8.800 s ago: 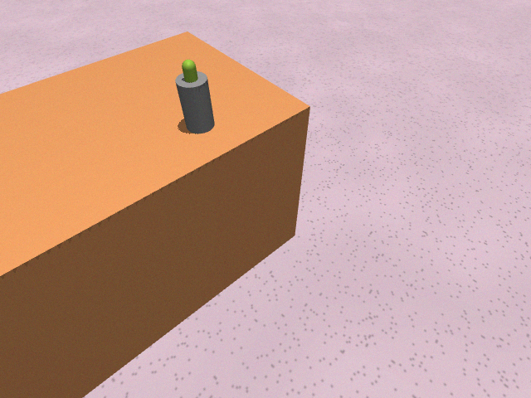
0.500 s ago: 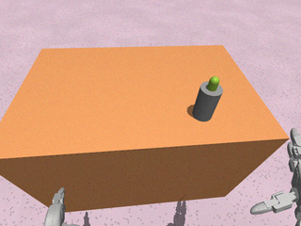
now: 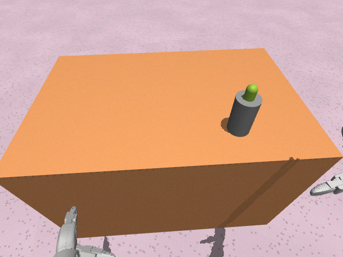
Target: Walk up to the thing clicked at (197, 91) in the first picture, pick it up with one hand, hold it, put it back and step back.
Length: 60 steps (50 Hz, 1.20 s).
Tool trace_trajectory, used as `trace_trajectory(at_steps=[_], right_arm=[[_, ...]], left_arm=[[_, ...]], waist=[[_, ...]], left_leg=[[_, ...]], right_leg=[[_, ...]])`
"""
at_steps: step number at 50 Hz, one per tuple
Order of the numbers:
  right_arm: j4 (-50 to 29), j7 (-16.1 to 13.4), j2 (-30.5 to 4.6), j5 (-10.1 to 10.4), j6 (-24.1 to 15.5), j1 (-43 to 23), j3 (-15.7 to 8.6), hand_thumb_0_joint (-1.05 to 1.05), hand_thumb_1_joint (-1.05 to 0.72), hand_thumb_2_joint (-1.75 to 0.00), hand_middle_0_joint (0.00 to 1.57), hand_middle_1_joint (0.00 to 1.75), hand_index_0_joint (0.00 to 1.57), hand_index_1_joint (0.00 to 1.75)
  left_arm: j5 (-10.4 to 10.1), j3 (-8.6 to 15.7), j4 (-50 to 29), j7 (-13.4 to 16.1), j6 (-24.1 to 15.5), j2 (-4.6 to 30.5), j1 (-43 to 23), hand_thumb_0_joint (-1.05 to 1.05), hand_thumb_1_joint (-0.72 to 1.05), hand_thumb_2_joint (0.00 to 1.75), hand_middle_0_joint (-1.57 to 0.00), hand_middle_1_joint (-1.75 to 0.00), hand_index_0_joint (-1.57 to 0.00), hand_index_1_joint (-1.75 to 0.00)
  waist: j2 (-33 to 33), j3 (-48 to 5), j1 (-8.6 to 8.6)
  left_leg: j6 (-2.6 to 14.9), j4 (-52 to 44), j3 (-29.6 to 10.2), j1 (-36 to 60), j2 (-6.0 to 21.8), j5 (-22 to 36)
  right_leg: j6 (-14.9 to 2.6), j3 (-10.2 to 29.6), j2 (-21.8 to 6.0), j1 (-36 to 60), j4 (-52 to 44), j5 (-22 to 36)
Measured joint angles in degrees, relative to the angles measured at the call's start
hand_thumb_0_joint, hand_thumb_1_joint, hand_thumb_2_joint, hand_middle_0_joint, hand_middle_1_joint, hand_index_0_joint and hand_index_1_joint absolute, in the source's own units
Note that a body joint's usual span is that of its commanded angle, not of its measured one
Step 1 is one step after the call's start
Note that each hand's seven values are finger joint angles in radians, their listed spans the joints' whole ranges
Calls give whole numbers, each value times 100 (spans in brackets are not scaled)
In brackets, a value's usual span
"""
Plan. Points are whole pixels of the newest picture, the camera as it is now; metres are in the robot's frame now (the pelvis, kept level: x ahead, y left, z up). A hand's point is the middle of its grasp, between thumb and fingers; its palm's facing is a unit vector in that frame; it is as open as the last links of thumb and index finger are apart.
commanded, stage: go down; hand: right
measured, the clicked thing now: (244, 109) +0.52 -0.22 +0.02
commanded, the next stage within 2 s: none
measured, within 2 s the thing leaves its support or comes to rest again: neither
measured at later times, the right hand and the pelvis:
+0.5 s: hand (334, 140) +0.32 -0.35 +0.11, palm faces +0.17 +0.99 +0.00, open 17.6 cm; pelvis +0.01 -0.01 -0.01, yaw +1 degrees
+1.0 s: hand (336, 119) +0.39 -0.38 +0.11, palm faces +0.20 +0.98 +0.02, open 17.6 cm; pelvis +0.01 -0.01 -0.02, yaw +1 degrees
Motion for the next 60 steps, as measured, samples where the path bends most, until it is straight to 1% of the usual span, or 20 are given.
trace_trajectory(at_steps=[4,7,10,12,16,19,21,25,29,32,35,38,42,47,51,55,60], right_arm=[[849,610,-338,283,273,-608,-193,-2,55,-6,4,7,5,6],[1328,974,-521,449,391,-884,-301,-2,55,-6,4,6,5,6],[1580,1196,-602,540,479,-979,-386,-2,56,-6,4,6,5,6],[1650,1268,-609,560,498,-993,-419,-2,56,-6,4,7,5,6],[1659,1307,-550,553,452,-1056,-462,-2,57,-6,3,7,4,6],[1571,1323,-525,517,375,-1134,-434,-2,57,-7,3,7,4,6],[1600,1368,-558,507,331,-1184,-400,-2,57,-7,3,7,4,6],[1770,1407,-703,427,420,-1322,-476,-2,56,-7,3,7,4,6],[2141,1444,-1020,430,427,-1657,-593,-2,55,-7,3,6,4,6],[2490,1558,-1288,413,436,-1928,-579,-2,55,-7,3,6,4,6],[2821,1710,-1466,381,477,-2179,-562,-2,55,-7,3,7,3,6],[3101,1788,-1559,375,466,-2409,-658,-2,56,-7,3,7,3,6],[3445,1748,-1704,322,384,-2676,-837,-2,56,-7,3,6,4,6],[3716,1694,-1941,137,330,-2826,-914,-2,57,-6,3,6,4,6],[3780,1698,-2053,79,285,-2916,-1016,-2,58,-6,4,6,4,5],[3908,1714,-2181,55,242,-3058,-984,-2,58,-6,4,6,4,5],[4100,1796,-2304,40,286,-3214,-885,-2,59,-6,3,6,4,5]], left_arm=[[-45,-243,-108,96,-105,7,89,-1,-52,4,-6,-5,-6,-5],[-51,-360,-197,112,-202,1,252,-1,-52,3,-6,-5,-6,-5],[-32,-350,-223,101,-238,21,420,-1,-52,4,-6,-5,-6,-5],[-29,-315,-197,107,-242,67,494,-1,-52,4,-6,-5,-6,-5],[-32,-322,-136,150,-218,162,464,-1,-52,4,-6,-5,-6,-5],[-27,-445,-172,206,-245,148,367,-2,-53,5,-6,-6,-6,-6],[6,-493,-128,219,-301,89,279,-2,-53,5,-6,-6,-6,-6],[50,-484,-244,269,-340,13,277,-1,-53,5,-6,-6,-6,-6],[47,-542,-305,305,-427,11,323,-1,-52,5,-6,-6,-6,-6],[68,-597,-250,312,-465,12,326,-1,-52,5,-6,-6,-6,-6],[93,-589,-267,317,-474,51,338,-1,-52,5,-6,-6,-6,-6],[96,-573,-433,321,-470,132,379,-1,-52,5,-6,-6,-6,-6],[88,-607,-689,332,-468,229,452,-1,-52,4,-6,-6,-6,-5],[113,-686,-843,316,-460,234,530,-1,-52,4,-6,-5,-6,-5],[125,-754,-873,297,-443,196,556,-1,-52,5,-6,-5,-6,-5],[144,-777,-838,282,-462,170,488,-1,-52,5,-6,-5,-6,-5],[143,-820,-990,271,-492,168,471,-1,-53,6,-6,-5,-6,-6]], waist=[[-19,-122,116],[-29,-183,149],[-40,-219,132],[-48,-213,93],[-32,-145,14],[36,-128,-30],[71,-159,-28],[92,-263,14],[102,-288,80],[103,-300,132],[70,-303,198],[45,-277,273],[86,-262,356],[158,-307,425],[172,-361,444],[143,-424,448],[101,-496,482]], left_leg=[[-21,39,-44,-138,8,-19],[-38,52,-85,-217,10,-32],[-56,66,-128,-288,11,-48],[-67,87,-153,-332,10,-62],[-85,164,-164,-427,8,-97],[-84,203,-148,-472,0,-115],[-78,210,-121,-489,-8,-125],[-68,213,-67,-497,-19,-152],[-59,261,-17,-553,-34,-183],[-55,354,-8,-716,-37,-207],[-58,473,-11,-921,-38,-232],[-65,581,-35,-1083,-44,-255],[-64,679,-80,-1243,-68,-276],[-52,763,-87,-1423,-114,-304],[-54,836,-58,-1530,-134,-346],[-66,920,-38,-1627,-139,-394],[-96,1002,-30,-1714,-120,-442]], right_leg=[[-22,-43,7,-134,64,-46],[-41,-84,7,-211,107,-90],[-61,-127,7,-283,160,-142],[-72,-152,6,-331,213,-181],[-91,-159,4,-452,353,-252],[-92,-141,-3,-517,421,-281],[-86,-113,-10,-556,456,-298],[-73,-58,-19,-608,509,-336],[-65,-6,-30,-698,591,-370],[-62,8,-32,-861,674,-385],[-62,10,-33,-1064,790,-409],[-69,-9,-38,-1217,899,-439],[-70,-48,-65,-1355,998,-478],[-57,-48,-110,-1551,1134,-542],[-55,-14,-128,-1699,1275,-614],[-68,11,-130,-1832,1421,-689],[-97,22,-109,-1944,1543,-752]])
